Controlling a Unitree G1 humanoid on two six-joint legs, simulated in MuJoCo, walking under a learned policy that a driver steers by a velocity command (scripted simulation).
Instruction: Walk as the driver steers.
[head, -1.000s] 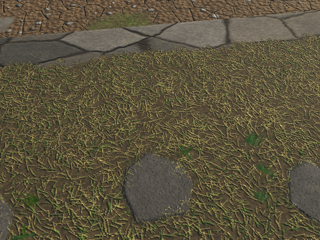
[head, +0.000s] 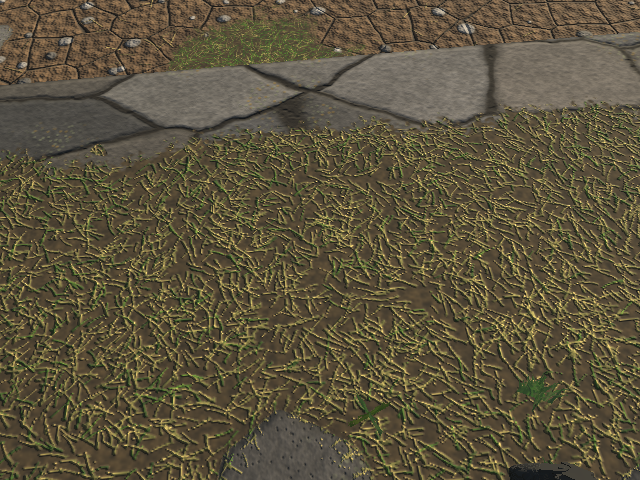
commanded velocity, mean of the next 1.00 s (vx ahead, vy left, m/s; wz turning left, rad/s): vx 0.50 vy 0.00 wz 0.49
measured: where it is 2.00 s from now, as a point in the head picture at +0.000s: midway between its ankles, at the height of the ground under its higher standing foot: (178, 263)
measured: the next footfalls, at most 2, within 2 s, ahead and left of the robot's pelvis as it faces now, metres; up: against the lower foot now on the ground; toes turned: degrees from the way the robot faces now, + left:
left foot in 0.04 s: +0.19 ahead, +0.05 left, +0.00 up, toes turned +4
right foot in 0.58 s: +0.52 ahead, -0.07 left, +0.00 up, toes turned +20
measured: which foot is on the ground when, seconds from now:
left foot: up 0.00-0.02, down 0.04-0.58, up 0.60-1.00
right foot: down 0.00-0.06, up 0.08-0.56, down 0.58-1.00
